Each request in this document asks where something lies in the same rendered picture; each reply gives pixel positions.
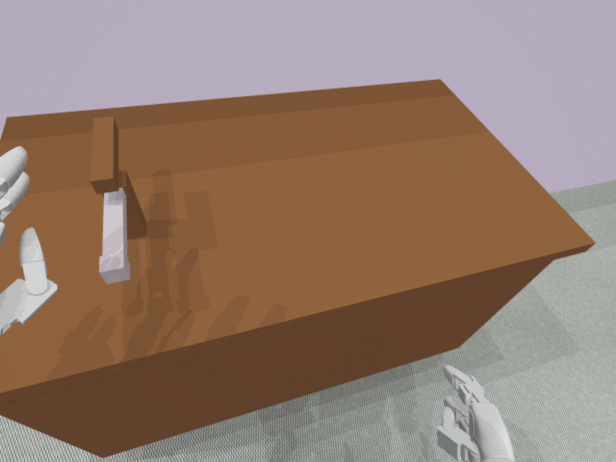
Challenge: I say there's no tap lever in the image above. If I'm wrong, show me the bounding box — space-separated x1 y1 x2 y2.
99 188 130 284

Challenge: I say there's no counter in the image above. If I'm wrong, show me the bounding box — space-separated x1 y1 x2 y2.
0 79 595 458

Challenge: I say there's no robot right hand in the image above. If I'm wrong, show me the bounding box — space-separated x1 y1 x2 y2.
437 365 515 462

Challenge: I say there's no robot left hand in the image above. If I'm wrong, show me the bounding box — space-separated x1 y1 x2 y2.
0 146 58 340

